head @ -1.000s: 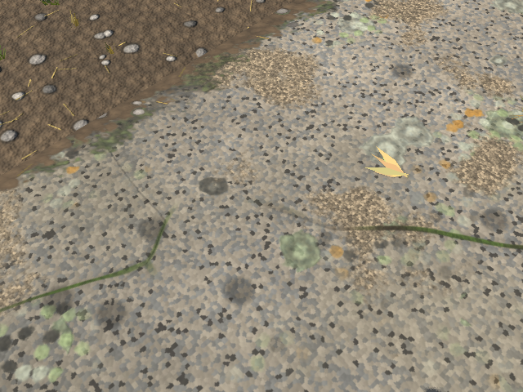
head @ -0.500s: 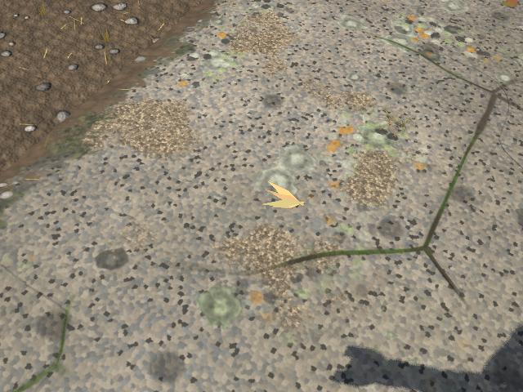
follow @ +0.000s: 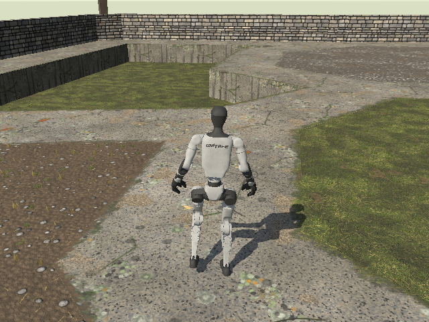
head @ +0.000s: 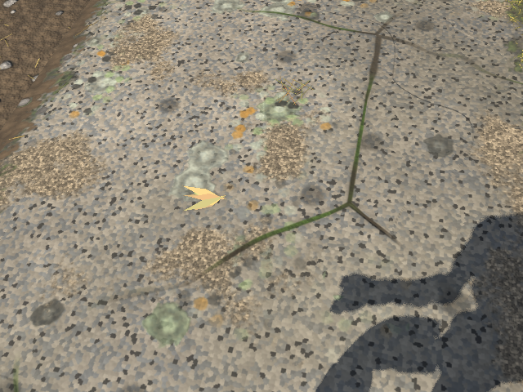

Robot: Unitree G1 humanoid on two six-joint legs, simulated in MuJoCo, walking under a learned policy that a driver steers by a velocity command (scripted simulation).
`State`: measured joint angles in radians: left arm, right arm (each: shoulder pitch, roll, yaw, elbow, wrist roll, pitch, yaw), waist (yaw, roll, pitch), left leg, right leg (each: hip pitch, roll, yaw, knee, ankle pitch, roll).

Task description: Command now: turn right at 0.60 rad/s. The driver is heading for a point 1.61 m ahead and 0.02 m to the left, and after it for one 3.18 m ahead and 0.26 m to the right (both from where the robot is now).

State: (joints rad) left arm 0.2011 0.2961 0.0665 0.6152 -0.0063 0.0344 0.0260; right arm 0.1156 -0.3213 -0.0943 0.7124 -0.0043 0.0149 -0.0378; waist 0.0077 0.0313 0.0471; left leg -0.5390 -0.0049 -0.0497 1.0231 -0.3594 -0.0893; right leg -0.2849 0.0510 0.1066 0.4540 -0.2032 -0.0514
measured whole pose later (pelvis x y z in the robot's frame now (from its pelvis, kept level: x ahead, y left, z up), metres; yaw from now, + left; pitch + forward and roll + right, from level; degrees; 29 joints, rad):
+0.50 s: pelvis +0.03 +0.02 +0.00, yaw -14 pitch +1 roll -1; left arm 0.22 0.32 0.08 0.66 -0.01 0.01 0.00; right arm 0.29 -0.26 -0.06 0.74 0.01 -0.03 -0.02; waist -0.05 -0.02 0.00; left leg -0.16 0.02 -0.02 0.36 -0.23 0.02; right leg -0.45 -0.01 0.05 0.86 -0.35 0.05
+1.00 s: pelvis +0.19 -0.03 -0.01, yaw +1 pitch +2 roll -2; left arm 0.40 0.27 0.07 0.82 -0.01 -0.08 0.01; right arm 0.11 -0.28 -0.05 0.65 0.03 -0.03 0.06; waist 0.09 0.04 0.04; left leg -0.69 0.07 0.00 0.72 -0.01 0.02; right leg 0.13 0.01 -0.19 0.20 -0.36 0.01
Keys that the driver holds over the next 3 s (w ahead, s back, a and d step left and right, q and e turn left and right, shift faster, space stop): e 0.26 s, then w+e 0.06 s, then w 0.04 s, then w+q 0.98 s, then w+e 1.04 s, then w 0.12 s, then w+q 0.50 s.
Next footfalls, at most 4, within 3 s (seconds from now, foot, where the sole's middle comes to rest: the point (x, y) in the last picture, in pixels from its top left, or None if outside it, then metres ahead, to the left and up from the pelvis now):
0.24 left None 0.07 0.13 -0.78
0.62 right None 0.07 -0.14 -0.78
1.10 left None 0.42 0.08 -0.78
1.62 right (311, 276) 0.76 -0.05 -0.78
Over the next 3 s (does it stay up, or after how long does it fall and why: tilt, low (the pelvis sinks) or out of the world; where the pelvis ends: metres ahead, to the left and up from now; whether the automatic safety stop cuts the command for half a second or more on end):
stays up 1.28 -0.06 0.00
